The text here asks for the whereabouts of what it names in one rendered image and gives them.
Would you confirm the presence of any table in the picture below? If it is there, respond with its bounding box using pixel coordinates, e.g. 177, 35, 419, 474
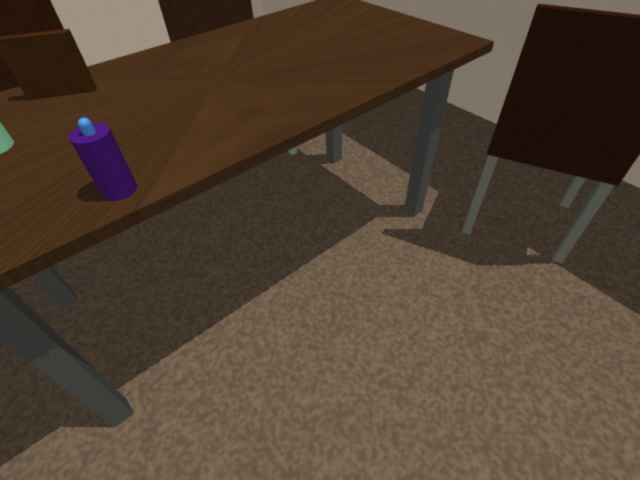
0, 0, 494, 427

